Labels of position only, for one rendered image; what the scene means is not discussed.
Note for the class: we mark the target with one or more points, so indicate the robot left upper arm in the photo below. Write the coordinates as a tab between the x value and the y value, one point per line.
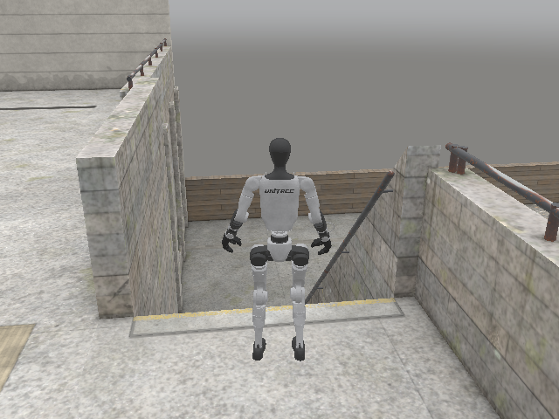
251	184

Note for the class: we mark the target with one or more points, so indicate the right robot thigh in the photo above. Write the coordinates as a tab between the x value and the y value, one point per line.
300	256

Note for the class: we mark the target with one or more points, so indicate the right robot forearm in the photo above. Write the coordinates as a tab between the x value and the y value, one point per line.
322	229

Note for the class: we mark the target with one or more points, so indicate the right robot shin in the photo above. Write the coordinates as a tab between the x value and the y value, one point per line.
299	316

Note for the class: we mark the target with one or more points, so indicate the robot left hand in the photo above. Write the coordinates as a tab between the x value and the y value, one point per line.
226	240

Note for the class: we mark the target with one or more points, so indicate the robot right upper arm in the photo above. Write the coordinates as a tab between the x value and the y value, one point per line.
307	185

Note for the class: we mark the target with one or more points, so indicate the left robot forearm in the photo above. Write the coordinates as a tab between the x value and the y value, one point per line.
233	227

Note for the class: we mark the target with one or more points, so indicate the robot right hand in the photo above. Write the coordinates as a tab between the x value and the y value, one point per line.
318	242

